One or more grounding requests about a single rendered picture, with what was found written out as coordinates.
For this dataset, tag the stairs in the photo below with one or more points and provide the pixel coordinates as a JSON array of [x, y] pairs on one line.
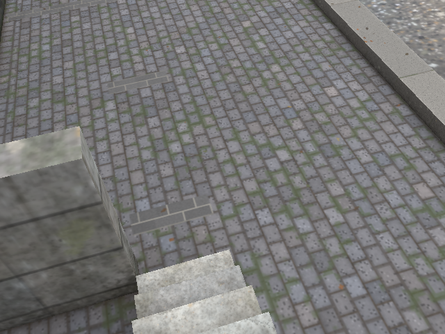
[[207, 295]]

